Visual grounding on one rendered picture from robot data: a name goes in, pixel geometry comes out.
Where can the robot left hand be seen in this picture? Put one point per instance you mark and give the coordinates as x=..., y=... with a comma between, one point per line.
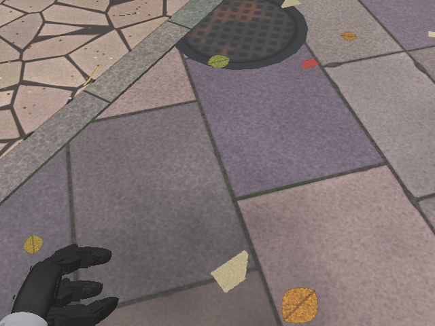
x=45, y=293

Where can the left robot forearm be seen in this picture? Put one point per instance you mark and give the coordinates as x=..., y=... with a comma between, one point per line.
x=23, y=319

